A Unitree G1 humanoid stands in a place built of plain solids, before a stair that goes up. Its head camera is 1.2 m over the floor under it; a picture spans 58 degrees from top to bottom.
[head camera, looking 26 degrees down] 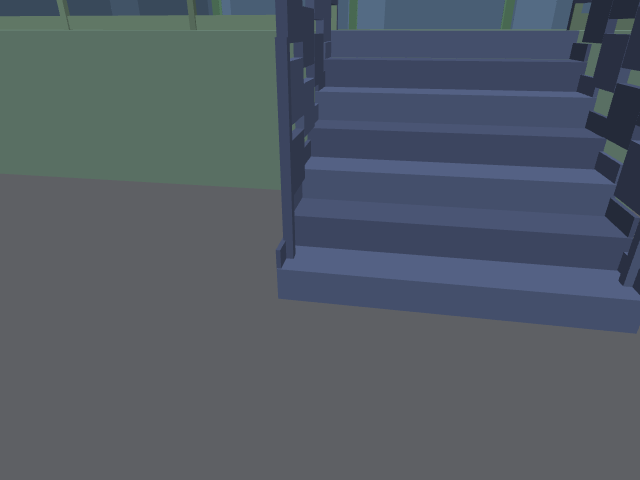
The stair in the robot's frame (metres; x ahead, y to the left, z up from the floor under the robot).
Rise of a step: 0.17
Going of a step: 0.26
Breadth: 1.62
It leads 10 degrees to the right of straight ahead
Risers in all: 7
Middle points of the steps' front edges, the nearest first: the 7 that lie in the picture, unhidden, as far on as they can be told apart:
1.66 -0.59 0.17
1.92 -0.63 0.34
2.17 -0.68 0.51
2.43 -0.72 0.68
2.68 -0.77 0.85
2.94 -0.81 1.02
3.20 -0.85 1.19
